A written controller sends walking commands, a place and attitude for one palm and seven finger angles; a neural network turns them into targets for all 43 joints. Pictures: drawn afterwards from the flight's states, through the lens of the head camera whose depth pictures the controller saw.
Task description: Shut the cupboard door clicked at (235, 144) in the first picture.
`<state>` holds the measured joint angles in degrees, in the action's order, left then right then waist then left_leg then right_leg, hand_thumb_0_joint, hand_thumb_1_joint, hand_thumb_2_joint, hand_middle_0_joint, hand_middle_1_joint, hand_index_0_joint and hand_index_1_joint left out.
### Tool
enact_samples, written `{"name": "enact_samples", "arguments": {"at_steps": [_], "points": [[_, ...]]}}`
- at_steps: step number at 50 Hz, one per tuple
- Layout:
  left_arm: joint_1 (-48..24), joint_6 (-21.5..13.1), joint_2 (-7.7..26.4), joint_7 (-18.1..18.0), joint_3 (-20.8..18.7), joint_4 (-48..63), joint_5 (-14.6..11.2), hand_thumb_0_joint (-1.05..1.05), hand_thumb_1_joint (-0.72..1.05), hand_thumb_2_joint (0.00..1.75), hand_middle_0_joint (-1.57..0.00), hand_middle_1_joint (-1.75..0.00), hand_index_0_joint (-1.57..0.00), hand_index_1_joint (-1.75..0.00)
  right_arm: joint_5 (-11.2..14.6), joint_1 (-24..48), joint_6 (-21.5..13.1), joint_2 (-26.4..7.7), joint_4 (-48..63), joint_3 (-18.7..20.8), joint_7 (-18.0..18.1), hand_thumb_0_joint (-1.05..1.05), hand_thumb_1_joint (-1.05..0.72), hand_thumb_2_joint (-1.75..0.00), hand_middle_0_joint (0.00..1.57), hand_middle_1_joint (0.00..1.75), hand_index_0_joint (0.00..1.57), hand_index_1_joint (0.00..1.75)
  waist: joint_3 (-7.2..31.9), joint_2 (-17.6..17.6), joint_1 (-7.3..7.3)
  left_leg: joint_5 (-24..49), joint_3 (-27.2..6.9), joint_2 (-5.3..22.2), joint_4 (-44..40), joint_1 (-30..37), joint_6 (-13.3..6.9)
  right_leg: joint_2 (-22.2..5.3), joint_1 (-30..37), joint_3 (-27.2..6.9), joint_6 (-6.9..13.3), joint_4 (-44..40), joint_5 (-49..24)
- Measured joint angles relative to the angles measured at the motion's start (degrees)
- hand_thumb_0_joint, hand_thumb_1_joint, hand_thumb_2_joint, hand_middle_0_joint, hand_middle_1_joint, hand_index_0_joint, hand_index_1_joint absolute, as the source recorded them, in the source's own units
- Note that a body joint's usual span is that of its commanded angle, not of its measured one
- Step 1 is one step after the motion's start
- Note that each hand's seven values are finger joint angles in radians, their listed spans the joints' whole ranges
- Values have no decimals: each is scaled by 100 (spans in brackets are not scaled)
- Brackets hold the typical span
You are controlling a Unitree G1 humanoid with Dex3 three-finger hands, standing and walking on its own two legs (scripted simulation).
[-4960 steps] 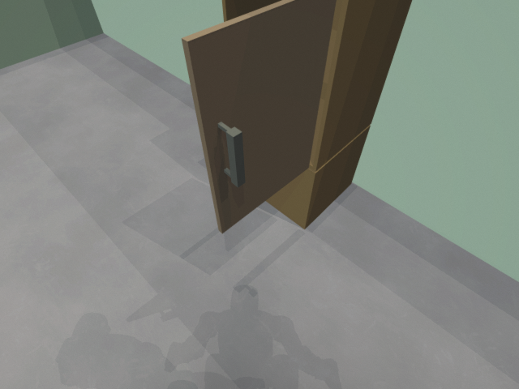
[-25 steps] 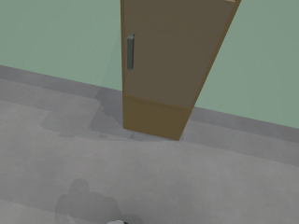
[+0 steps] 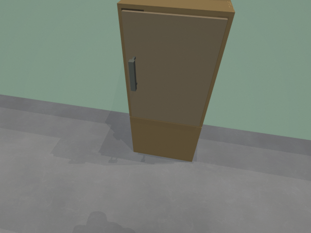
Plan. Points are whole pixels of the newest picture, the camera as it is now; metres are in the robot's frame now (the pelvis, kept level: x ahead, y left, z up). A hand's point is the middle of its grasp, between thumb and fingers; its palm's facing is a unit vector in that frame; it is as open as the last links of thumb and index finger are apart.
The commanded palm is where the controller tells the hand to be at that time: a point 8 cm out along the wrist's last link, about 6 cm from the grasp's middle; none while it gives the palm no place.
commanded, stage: let the arm hang, fingers relaxed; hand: left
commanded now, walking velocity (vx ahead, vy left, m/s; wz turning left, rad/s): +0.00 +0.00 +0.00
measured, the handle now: (133, 73) +0.81 +0.15 -0.02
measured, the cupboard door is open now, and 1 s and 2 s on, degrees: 0 0 0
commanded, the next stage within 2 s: look to check the result in 0.20 s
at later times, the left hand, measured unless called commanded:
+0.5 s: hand out of the picture -0.04 +0.15 -0.18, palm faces +0.05 -0.98 -0.17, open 7.4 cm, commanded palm none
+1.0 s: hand out of the picture -0.02 +0.15 -0.18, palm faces +0.04 -0.99 -0.16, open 7.4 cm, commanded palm none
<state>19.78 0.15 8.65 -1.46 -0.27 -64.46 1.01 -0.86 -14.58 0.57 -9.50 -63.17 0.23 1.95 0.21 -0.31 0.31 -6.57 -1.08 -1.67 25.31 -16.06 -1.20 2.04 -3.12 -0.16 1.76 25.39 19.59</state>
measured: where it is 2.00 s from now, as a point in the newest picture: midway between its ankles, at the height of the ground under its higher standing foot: outside the picture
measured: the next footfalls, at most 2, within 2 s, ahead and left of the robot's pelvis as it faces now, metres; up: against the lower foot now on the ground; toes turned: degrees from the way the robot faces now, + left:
none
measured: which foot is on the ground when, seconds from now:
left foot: down 0.00-1.00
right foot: down 0.00-1.00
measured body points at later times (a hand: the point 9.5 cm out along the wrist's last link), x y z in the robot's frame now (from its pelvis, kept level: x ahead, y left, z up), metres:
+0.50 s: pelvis +0.02 -0.01 +0.00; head +0.03 -0.01 +0.45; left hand -0.04 +0.20 -0.16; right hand -0.01 -0.22 -0.16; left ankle +0.08 +0.10 -0.74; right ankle -0.06 -0.10 -0.74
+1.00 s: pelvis +0.02 -0.01 +0.00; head +0.03 +0.00 +0.45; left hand -0.02 +0.20 -0.16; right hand +0.02 -0.23 -0.16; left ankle +0.08 +0.10 -0.74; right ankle -0.06 -0.10 -0.74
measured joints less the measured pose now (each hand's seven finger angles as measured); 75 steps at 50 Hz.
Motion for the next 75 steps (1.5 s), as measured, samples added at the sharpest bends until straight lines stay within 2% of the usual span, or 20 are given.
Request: {"name": "enact_samples", "arguments": {"at_steps": [5, 10, 24, 37, 61, 75], "points": [[-227, -14, -127, -5, 12, 119, -4, 0, 91, 89, -20, -30, -19, -30, -17, -60, -12, 57, -24, -29, 13, 0, -91, -90, 20, 30, 20, 30, -19, 79, 45, -20, -24, 16, -11, 18, 34, 21, 41, 17, 30, -54, 0], [-223, 13, -112, -15, -20, 85, -17, 1, 93, 89, -20, -30, -20, -30, -20, -186, -9, 138, -80, -53, 30, 0, -91, -90, 20, 30, 20, 30, -105, 109, 75, -67, -48, 48, 18, 20, 65, 58, 91, 31, 63, -125, -4], [153, 44, -120, -57, -56, -107, -44, 0, 91, 89, -20, -30, -19, -30, 6, -283, 26, 245, -202, -63, 53, 0, -90, -90, 20, 30, 20, 30, -349, 65, 31, -176, -58, 82, 84, 54, 93, 96, 202, 28, 95, -233, 7], [189, 10, -207, -63, -23, -130, -31, 0, 91, 89, -20, -30, -19, -30, 14, -73, -4, 147, -150, -46, 79, 1, -91, -90, 20, 30, 20, 30, -293, 105, -32, -220, -23, 66, 73, 122, 77, 71, 278, -4, 79, -276, 25], [72, -4, -95, -60, -36, -68, -37, 0, 91, 89, -20, -30, -19, -30, 13, -138, -8, 181, -187, -81, 51, 1, -91, -90, 20, 30, 20, 30, -302, 101, 10, -217, 36, 44, -9, 186, 56, 32, 320, -58, 54, -340, 14], [135, -10, -157, -65, -23, -96, -39, 0, 91, 89, -20, -30, -19, -30, 16, -140, -11, 200, -206, -74, 55, 0, -90, -90, 20, 30, 20, 30, -310, 119, -1, -241, 48, 31, 6, 189, 43, 16, 327, -66, 41, -336, 30]]}}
